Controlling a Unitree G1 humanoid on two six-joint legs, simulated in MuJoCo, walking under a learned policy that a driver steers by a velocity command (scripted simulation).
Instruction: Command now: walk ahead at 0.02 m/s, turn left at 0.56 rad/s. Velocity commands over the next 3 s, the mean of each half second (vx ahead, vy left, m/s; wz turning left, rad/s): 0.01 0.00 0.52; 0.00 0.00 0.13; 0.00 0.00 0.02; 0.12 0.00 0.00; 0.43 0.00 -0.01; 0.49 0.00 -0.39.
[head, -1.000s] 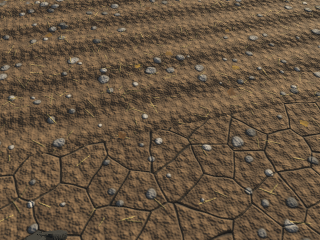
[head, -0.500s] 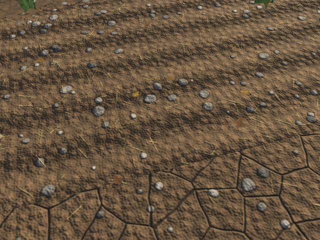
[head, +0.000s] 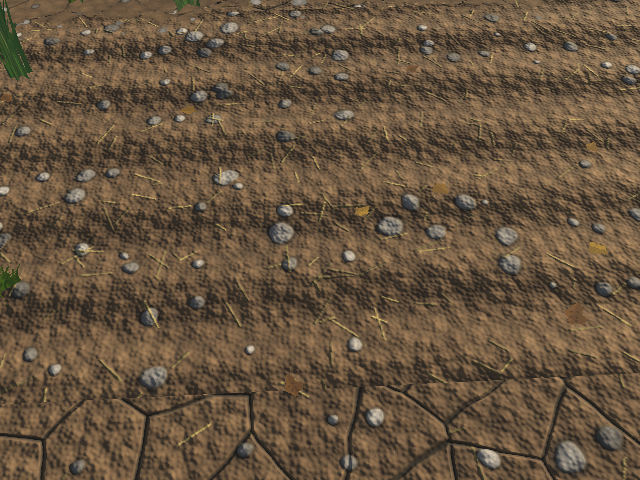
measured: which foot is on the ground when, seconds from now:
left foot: down 0.00-0.02, up 0.04-0.42, down 0.44-1.00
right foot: up 0.00-0.00, down 0.02-0.44, up 0.46-0.78, down 0.80-1.00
